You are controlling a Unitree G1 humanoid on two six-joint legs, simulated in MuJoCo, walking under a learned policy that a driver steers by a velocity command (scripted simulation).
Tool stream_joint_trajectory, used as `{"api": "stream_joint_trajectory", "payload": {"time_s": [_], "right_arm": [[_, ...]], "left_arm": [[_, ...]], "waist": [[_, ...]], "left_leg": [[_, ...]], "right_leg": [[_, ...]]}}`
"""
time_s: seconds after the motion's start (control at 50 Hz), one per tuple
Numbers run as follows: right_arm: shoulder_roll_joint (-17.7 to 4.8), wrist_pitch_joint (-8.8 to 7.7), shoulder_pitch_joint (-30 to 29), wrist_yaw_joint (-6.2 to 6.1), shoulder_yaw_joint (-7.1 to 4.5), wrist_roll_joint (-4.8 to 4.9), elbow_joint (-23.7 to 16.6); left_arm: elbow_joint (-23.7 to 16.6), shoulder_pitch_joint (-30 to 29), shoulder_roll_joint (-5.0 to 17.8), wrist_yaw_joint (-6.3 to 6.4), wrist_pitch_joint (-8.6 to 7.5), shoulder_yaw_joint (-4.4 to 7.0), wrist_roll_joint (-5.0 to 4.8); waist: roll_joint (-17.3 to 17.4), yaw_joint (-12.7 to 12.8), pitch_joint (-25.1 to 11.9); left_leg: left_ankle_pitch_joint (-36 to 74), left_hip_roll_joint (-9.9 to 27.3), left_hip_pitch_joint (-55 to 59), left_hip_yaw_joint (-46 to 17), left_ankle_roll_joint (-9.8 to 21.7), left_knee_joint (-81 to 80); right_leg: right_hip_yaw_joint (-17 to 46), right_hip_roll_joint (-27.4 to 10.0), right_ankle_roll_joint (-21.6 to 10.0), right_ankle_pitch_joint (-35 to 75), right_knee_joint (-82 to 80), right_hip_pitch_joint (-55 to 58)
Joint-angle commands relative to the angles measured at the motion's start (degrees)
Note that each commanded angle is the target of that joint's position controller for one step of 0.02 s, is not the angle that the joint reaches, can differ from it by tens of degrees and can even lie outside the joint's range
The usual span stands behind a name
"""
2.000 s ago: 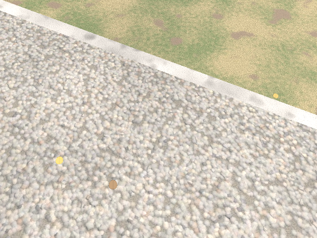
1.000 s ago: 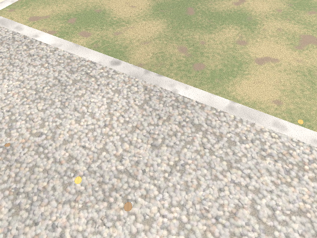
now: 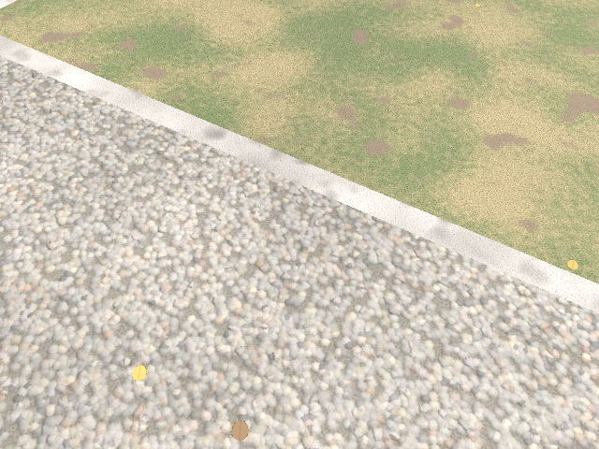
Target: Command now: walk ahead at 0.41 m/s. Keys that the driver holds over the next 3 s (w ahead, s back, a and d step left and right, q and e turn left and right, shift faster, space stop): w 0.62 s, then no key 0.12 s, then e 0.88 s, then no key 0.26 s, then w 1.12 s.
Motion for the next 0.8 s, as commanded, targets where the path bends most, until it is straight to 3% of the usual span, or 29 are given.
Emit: {"api": "stream_joint_trajectory", "payload": {"time_s": [0.02, 0.06, 0.08, 0.12, 0.18, 0.24, 0.32, 0.38, 0.4, 0.42, 0.44, 0.46, 0.48, 0.5, 0.52, 0.54, 0.58, 0.6, 0.64, 0.7, 0.74, 0.8], "right_arm": [[-7.73, -1.23, 7.89, 0.79, -0.62, -0.45, -0.37], [-5.46, -0.87, 4.8, 1.07, 0.29, -0.79, -1.63], [-4.83, -0.53, 5.7, 0.94, 0.52, -0.96, -1.49], [-5.75, -0.29, 8.72, 0.35, 0.43, -1.02, -0.76], [-7.04, 0.17, 10.23, -0.61, 0.37, -1.11, -0.86], [-7.57, 0.46, 12.41, -1.16, 0.38, -0.81, -0.97], [-7.76, 1.24, 15.77, -1.43, 0.05, -0.11, 0.03], [-9.17, 2.12, 14.3, -1.65, -0.74, -0.23, -0.68], [-10.01, 2.51, 13.51, -1.68, -1.06, -0.54, -1.13], [-9.78, 3.11, 12.5, -1.64, -0.99, -0.96, -1.63], [-8.66, 3.27, 12.21, -1.56, -0.36, -1.47, -2.71], [-0.78, 2.17, 20.38, -0.59, 1.88, -1.56, -3.58], [-1.22, 0.41, 19.89, -0.13, 2.07, -0.64, -2.27], [-7.3, -0.82, 13.23, 0.18, 0.36, 1.26, -4.67], [-8.41, -1.42, 8.47, -0.08, 0.13, 1.94, -6.23], [-7.85, -1.33, 6.35, -0.58, -0.1, 1.42, -6.63], [-5.27, 0.19, 8.7, -1.01, -0.27, 0.31, -6.15], [-3.85, 0.88, 9.53, -1.1, -0.11, 0.11, -6.06], [-3.81, 1.77, 7.37, -1.43, -0.25, -0.29, -7.34], [-3.55, 1.56, 1.78, -1.45, -0.1, -1.31, -9.89], [-2.25, 1.13, -2.96, -0.96, 0.47, -1.29, -10.96], [-3.69, 1.13, -7.41, -0.64, 0.27, -1.0, -12.7]], "left_arm": [[-7.25, -5.68, 5.8, -0.38, -3.27, 0.92, -1.35], [-6.81, -6.35, 5.73, -0.54, -3.23, 1.55, 0.21], [-6.6, -6.38, 5.0, -0.89, -2.94, 1.57, 0.47], [-7.05, -8.04, 3.4, -1.19, -2.38, 1.39, 0.87], [-9.91, -15.04, 1.72, -1.09, -2.1, 0.89, 0.96], [-12.03, -22.02, 0.31, -1.57, -2.4, 0.2, 0.68], [-14.32, -27.5, 0.47, -2.76, -2.83, -0.01, 0.28], [-14.47, -25.43, 2.78, -3.52, -3.27, 0.85, 0.36], [-13.59, -21.64, 4.37, -3.4, -3.22, 1.63, 0.39], [-11.1, -13.13, 6.47, -3.05, -3.06, 2.92, 0.28], [-8.27, -2.64, 8.92, -2.45, -2.72, 4.02, 0.42], [-6.32, 4.92, 14.64, -2.18, -2.39, 5.51, 1.95], [-5.64, 4.9, 10.38, -2.32, -2.19, 4.19, 1.63], [-6.17, -0.66, 7.46, -2.26, -2.44, 3.16, 1.19], [-7.37, -6.27, 5.68, -2.19, -2.68, 2.6, 1.28], [-7.63, -9.81, 4.04, -2.48, -3.02, 2.1, 1.64], [-7.32, -12.22, 2.1, -2.96, -3.55, 1.61, 2.34], [-6.76, -11.87, 2.24, -3.07, -3.73, 1.65, 2.09], [-5.53, -10.54, 3.66, -2.72, -4.06, 1.91, 2.03], [-4.32, -9.2, 4.99, -1.5, -3.5, 2.09, 2.46], [-3.48, -7.1, 5.46, -0.92, -2.99, 2.01, 2.3], [-1.5, -3.76, 6.55, -0.5, -1.89, 2.16, 1.35]], "waist": [[9.83, -3.29, 5.57], [8.62, -1.41, 6.15], [8.98, -1.21, 5.73], [7.69, -1.6, 5.43], [6.0, -2.75, 6.41], [6.47, -4.7, 7.39], [6.29, -4.97, 8.94], [7.3, -1.68, 5.77], [8.7, 0.63, 2.4], [9.02, 5.13, -3.07], [7.89, 9.47, -10.01], [-6.06, 6.68, -20.61], [-9.62, 6.91, -24.56], [-7.06, 6.13, -13.4], [-2.63, 4.42, -6.47], [1.1, 2.43, -1.9], [-0.83, -1.13, -0.07], [-0.92, -1.83, 0.46], [-0.64, -2.39, 2.9], [-0.12, -1.87, 3.51], [-0.46, 0.28, 2.36], [-0.94, 1.76, 1.34]], "left_leg": [[-19.86, 19.34, 19.71, -32.83, 9.98, -22.77], [-5.32, 14.55, 15.5, -21.58, 6.92, -23.64], [0.15, 12.84, 14.5, -17.77, 6.32, -24.06], [10.17, 11.72, 14.7, -13.52, 7.35, -24.45], [18.44, 11.04, 14.08, -9.67, 8.12, -25.18], [18.52, 10.01, 12.92, -6.76, 7.59, -26.56], [21.0, 13.0, 18.98, -6.25, 7.64, -25.04], [34.8, 14.96, 24.61, -5.68, 6.26, -18.91], [45.56, 14.77, 25.49, -5.29, 5.72, -13.91], [53.28, 12.79, 24.07, -3.65, 4.63, -3.79], [46.22, 10.47, 14.1, -2.65, 3.09, 10.2], [19.03, 0.79, -10.29, -1.0, -0.75, 34.53], [-16.21, -3.66, -18.27, -9.05, -0.62, 44.96], [-14.58, 0.22, -23.85, -10.11, 0.69, 48.91], [-9.23, 3.5, -23.67, -8.27, 1.34, 46.92], [-5.06, 5.88, -21.49, -7.07, 1.16, 42.83], [-1.21, 8.47, -14.58, -7.31, 0.71, 37.99], [-0.87, 8.8, -13.58, -6.85, 0.29, 36.37], [1.44, 9.16, -15.37, -5.82, -1.12, 31.99], [10.53, 7.82, -15.34, -3.88, -3.02, 18.31], [18.82, 5.26, -11.22, -1.81, -3.07, 8.82], [22.11, 2.88, -9.16, -3.11, -3.01, 2.03]], "right_leg": [[2.81, -4.17, -2.47, 5.07, 19.65, -33.6], [1.74, -7.01, -1.8, 12.77, 14.3, -29.45], [0.65, -7.39, -1.16, 15.17, 12.68, -27.52], [-1.16, -7.45, 0.57, 18.79, 9.85, -27.98], [-2.39, -6.97, 2.52, 23.79, -0.13, -28.98], [-4.66, -5.03, 2.59, 30.13, -11.07, -24.92], [-4.04, -3.82, 0.66, 30.52, -17.86, -24.56], [-4.46, -2.02, -1.9, 25.55, -19.59, -19.61], [-5.72, -0.14, -2.93, 23.36, -18.82, -13.71], [-7.31, 1.86, -4.5, 23.16, -19.18, -2.86], [-3.0, -2.29, -7.01, 23.76, -17.33, 14.44], [23.96, -18.21, -16.92, 12.23, -19.62, 39.29], [41.63, -22.81, -18.93, 6.26, -31.0, 41.12], [34.18, -20.56, -15.29, 4.58, -32.84, 32.4], [25.48, -18.63, -13.44, 9.0, -34.44, 22.28], [18.79, -16.26, -12.25, 15.28, -36.43, 13.36], [11.67, -12.8, -11.05, 20.03, -39.89, 4.47], [9.78, -12.27, -11.51, 21.5, -41.2, 2.41], [6.26, -11.97, -12.26, 28.96, -42.71, -0.1], [-1.11, -9.29, -10.77, 47.49, -40.42, -0.41], [-4.12, -7.32, -9.08, 48.98, -39.17, -0.14], [-1.01, -8.82, -8.49, 46.41, -36.27, 4.47]]}}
